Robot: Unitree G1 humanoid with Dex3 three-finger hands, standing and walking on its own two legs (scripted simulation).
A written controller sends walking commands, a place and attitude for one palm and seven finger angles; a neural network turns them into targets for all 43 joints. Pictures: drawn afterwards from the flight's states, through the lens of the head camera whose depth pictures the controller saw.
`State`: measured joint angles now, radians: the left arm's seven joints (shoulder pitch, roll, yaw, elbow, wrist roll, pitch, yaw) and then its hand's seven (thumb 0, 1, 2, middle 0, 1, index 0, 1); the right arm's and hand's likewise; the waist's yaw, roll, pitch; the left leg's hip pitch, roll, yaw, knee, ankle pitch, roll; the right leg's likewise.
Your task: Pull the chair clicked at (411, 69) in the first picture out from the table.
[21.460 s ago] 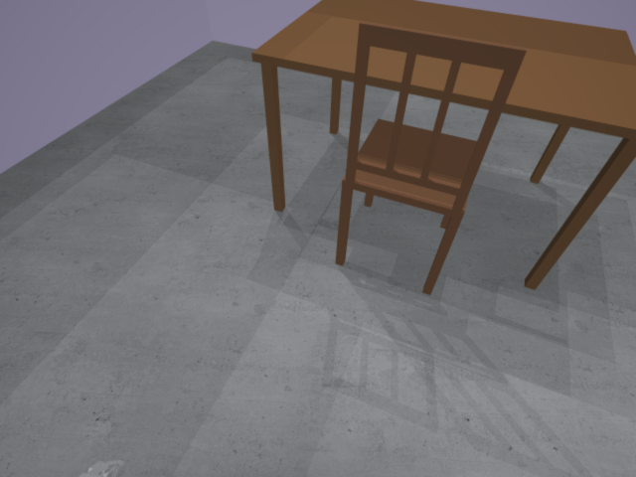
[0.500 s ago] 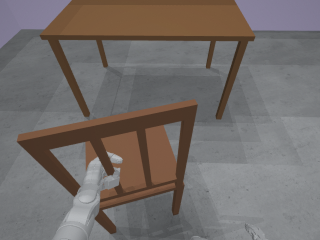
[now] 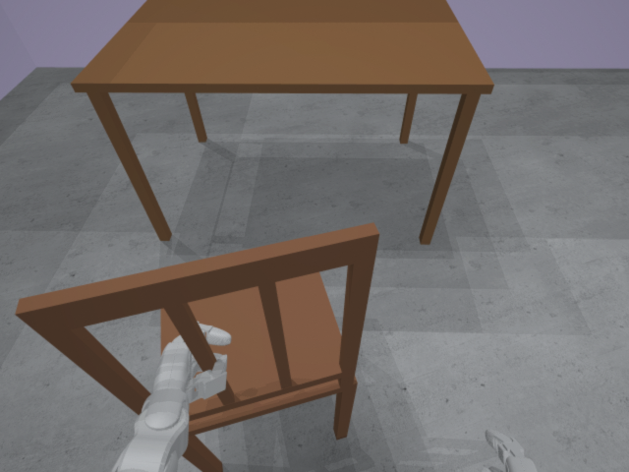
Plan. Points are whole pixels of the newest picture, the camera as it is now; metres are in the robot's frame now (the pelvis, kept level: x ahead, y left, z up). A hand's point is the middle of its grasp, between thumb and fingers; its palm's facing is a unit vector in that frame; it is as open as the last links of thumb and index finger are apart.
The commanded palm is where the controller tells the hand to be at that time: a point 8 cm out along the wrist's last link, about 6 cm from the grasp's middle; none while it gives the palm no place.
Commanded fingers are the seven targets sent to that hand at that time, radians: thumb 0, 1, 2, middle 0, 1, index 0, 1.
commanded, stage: stop walking, hand still on the chair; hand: left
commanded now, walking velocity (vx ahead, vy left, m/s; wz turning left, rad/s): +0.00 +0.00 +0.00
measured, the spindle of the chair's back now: (207, 360) +0.28 +0.18 -0.07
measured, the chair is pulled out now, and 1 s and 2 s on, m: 0.63 0.63 0.63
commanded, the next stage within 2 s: open the thumb and straighten the fingers in 0.10 s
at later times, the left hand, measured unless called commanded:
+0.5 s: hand (212, 367) +0.27 +0.16 -0.06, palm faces +0.07 -0.98 -0.19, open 9.5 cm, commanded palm +0.24 +0.21 -0.04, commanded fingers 0.00 -0.55 0.20 -0.35 -1.01 -0.35 -1.01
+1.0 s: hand (211, 373) +0.26 +0.16 -0.06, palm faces +0.08 -0.98 -0.21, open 17.2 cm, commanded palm +0.24 +0.21 -0.04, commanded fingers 0.00 -0.55 0.20 0.00 0.00 0.00 0.00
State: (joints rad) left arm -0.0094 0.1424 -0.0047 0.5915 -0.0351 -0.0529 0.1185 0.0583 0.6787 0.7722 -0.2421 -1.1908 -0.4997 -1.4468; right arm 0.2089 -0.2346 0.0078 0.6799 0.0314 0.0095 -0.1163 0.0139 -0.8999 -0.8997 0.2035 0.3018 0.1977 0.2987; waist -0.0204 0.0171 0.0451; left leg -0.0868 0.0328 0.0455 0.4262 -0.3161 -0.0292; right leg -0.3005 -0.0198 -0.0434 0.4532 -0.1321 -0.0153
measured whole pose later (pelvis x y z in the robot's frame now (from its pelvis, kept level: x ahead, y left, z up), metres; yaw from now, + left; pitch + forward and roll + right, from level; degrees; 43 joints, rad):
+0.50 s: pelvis +0.00 +0.01 -0.02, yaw +2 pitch +7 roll +0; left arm 0.03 0.17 -0.02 0.37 -0.05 0.07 0.10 0.02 0.04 0.47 -0.39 -1.32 -0.49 -1.41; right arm 0.23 -0.27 0.00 0.64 0.05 -0.07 -0.03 0.02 -0.90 -0.90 0.20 0.30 0.20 0.30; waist -0.05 0.02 -0.07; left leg -0.38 0.01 0.01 0.66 -0.41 -0.01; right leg -0.55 -0.05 -0.07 0.64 -0.20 0.00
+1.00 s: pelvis +0.01 +0.01 -0.04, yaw +4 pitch +10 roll +0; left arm 0.15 0.16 -0.06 0.15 -0.04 0.19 0.10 -0.01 -0.53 0.20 -0.04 -0.12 -0.04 -0.12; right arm 0.25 -0.26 0.02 0.57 0.03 -0.10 -0.05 0.02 -0.90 -0.90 0.20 0.30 0.20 0.30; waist -0.03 0.06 -0.11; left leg -0.48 0.01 -0.02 0.81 -0.50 -0.01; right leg -0.65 -0.07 -0.09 0.79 -0.30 0.00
